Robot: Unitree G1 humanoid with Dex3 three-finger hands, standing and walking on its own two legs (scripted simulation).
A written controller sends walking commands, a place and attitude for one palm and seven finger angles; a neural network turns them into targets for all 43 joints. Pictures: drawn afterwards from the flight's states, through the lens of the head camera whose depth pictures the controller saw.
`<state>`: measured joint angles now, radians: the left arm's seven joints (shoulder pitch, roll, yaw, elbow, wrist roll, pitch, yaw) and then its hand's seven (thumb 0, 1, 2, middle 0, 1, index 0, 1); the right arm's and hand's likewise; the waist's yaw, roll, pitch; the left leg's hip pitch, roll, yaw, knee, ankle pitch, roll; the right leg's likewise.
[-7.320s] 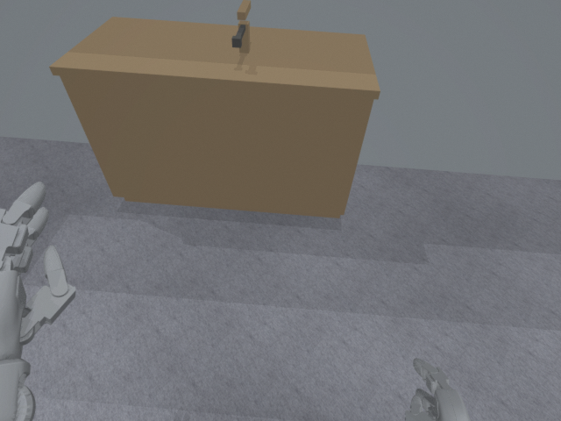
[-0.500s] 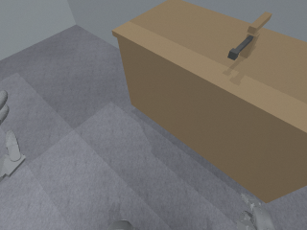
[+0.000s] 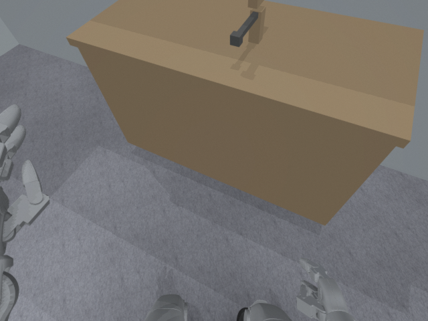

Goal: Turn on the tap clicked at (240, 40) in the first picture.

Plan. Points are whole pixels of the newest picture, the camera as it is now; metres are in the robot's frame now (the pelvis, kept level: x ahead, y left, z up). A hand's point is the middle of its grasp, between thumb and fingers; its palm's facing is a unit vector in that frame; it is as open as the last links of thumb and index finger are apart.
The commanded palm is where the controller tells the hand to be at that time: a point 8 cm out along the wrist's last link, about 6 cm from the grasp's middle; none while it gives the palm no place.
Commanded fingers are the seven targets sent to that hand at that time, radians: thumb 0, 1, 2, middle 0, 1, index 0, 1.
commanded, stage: turn to face it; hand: left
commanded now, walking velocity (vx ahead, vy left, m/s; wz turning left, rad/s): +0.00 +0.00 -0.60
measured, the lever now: (236, 38) +0.78 +0.01 +0.06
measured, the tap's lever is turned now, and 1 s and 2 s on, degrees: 0 0 0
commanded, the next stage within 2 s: take the last steps up to it in 1.12 s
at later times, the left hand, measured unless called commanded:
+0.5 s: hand (92, 201) +0.23 +0.17 +0.18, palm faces +0.17 -0.88 -0.45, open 7.4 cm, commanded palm +0.20 +0.21 +0.20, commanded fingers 0.00 0.90 0.90 -0.20 -0.30 -0.20 -0.30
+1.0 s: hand (177, 194) +0.25 +0.07 +0.18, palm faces -0.12 -0.88 -0.47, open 7.4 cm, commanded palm +0.22 +0.12 +0.20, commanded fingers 0.00 0.90 0.90 -0.20 -0.30 -0.20 -0.30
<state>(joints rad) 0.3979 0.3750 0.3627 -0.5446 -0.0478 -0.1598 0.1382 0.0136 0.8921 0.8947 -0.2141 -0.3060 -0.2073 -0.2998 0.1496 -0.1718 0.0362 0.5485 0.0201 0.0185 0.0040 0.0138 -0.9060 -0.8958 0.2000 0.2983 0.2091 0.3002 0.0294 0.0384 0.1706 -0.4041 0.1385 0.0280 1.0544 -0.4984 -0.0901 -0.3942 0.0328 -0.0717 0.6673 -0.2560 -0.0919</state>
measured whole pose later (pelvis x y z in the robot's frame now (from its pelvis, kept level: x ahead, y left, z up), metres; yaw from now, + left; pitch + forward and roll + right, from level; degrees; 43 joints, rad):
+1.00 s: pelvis -0.07 -0.03 +0.01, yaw -34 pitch +1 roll +1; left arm 0.51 0.43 0.43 -0.58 -0.03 -0.19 0.15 0.01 0.89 0.89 -0.22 -0.31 -0.21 -0.30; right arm 0.19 -0.26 -0.04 0.55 0.02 0.04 -0.04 0.02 -0.91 -0.90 0.19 0.30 0.20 0.30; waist 0.01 -0.06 0.07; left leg -0.27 0.04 0.09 0.56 -0.29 -0.01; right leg -0.44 0.07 0.07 0.67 -0.31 -0.01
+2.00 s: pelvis -0.06 -0.08 +0.02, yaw -36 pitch +0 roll +2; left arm 0.46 0.33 0.35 -0.43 -0.02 -0.27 0.14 0.01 0.89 0.89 -0.22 -0.31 -0.21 -0.30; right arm 0.19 -0.18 0.01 0.68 0.01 -0.05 -0.03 0.02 -0.91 -0.90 0.20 0.30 0.21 0.30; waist 0.02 0.04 0.03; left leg -0.52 0.05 0.04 1.09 -0.33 -0.02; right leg -0.22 -0.07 -0.16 0.55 -0.33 -0.03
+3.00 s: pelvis +0.13 -0.12 +0.01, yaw -39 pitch +0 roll +0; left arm 0.49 0.42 0.40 -0.60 -0.05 -0.19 0.15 0.01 0.89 0.89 -0.21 -0.31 -0.21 -0.30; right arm 0.16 -0.12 0.03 0.54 0.00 -0.11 -0.01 0.01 -0.91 -0.90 0.20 0.30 0.21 0.30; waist 0.00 -0.04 0.09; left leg -0.30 0.09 0.11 0.51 -0.21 -0.03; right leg -0.28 0.01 -0.09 0.59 -0.37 0.02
